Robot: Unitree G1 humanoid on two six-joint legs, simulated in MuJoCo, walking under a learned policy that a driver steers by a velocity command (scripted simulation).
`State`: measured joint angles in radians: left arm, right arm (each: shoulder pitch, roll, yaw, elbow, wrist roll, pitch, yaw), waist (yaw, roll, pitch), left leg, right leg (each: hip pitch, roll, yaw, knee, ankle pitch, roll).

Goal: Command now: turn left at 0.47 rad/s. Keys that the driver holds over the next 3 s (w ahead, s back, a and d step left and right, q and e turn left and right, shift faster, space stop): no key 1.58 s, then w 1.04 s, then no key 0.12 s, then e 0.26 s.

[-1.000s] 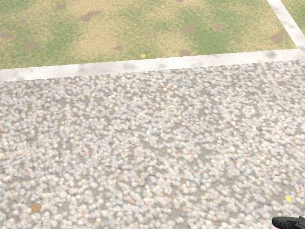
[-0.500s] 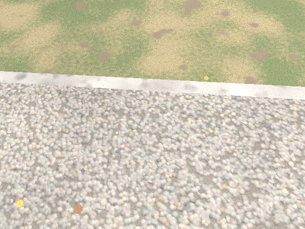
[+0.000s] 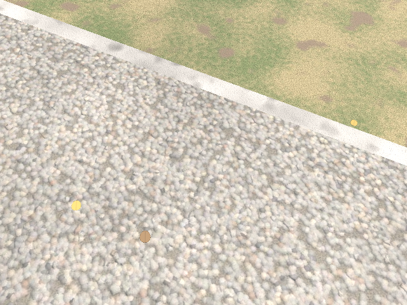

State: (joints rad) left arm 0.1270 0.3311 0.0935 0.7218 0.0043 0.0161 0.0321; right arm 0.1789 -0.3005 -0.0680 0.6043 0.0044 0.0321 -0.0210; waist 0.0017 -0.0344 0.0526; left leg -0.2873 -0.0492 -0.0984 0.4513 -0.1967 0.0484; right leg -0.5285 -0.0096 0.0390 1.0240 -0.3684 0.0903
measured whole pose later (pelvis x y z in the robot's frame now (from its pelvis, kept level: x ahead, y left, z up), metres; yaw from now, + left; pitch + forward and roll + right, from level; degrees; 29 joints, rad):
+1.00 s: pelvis +0.03 -0.04 -0.01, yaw +5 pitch -2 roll +0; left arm 0.23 0.24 0.01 0.78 0.01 -0.03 0.01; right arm 0.19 -0.23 -0.05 0.90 -0.01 0.03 -0.04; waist 0.00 0.00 0.04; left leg -0.20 -0.03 -0.14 0.49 -0.26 -0.03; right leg -0.17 0.03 -0.01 0.50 -0.30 -0.03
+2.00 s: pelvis +0.11 +0.02 -0.01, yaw +4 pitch +1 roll +0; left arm 0.38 0.31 0.03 0.96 -0.03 -0.05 0.01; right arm 0.20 -0.26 -0.05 1.04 0.02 -0.11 0.01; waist 0.01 -0.05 -0.01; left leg -0.29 0.00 0.04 0.54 -0.26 0.04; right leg -0.24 0.00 0.05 0.85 -0.46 -0.04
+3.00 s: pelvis +0.61 +0.06 -0.01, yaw -1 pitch +1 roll -2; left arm 0.27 0.29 0.05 0.93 -0.02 -0.02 0.02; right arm 0.05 -0.26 -0.04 0.82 -0.02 -0.06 -0.01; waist 0.05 -0.01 0.06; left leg -0.45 0.03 0.03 0.50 -0.08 0.03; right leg -0.33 0.05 0.05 1.00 -0.59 0.01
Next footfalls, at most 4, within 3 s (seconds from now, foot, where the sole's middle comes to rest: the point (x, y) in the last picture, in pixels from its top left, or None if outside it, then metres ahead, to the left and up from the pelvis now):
0.20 right None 0.06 -0.14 -0.78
1.94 left None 0.16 0.12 -0.78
2.44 right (220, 274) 0.54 -0.07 -0.78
2.90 left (154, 210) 0.77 0.16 -0.78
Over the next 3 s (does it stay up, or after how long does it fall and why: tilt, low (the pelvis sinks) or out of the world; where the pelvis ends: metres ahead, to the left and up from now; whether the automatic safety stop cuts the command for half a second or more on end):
stays up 0.61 0.06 -0.01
